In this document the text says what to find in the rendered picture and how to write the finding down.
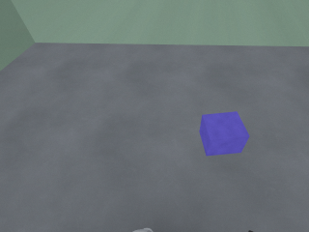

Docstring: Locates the carton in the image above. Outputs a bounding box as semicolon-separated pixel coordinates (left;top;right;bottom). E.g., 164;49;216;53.
199;111;249;156

